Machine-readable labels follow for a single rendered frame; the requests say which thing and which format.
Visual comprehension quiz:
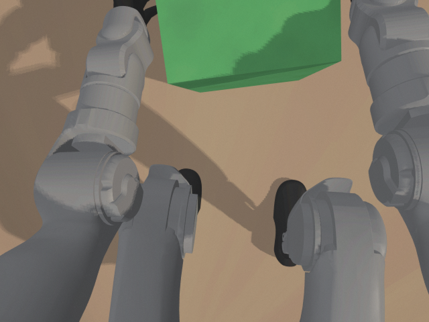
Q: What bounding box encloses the right robot foot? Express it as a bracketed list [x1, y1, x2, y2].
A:
[273, 180, 306, 267]

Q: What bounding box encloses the left robot hand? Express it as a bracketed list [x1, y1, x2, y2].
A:
[113, 0, 158, 27]

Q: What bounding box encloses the carton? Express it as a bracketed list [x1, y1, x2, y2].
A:
[156, 0, 341, 93]

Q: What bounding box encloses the left robot upper arm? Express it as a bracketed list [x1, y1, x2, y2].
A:
[0, 150, 143, 322]

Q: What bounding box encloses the robot right thigh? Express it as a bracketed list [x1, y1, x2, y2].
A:
[292, 191, 385, 322]

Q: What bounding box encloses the right robot upper arm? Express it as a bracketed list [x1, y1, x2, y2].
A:
[369, 125, 429, 294]

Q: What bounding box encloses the left robot forearm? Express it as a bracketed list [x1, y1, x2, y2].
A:
[34, 6, 154, 203]

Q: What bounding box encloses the right robot forearm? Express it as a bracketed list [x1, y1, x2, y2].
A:
[348, 0, 429, 135]

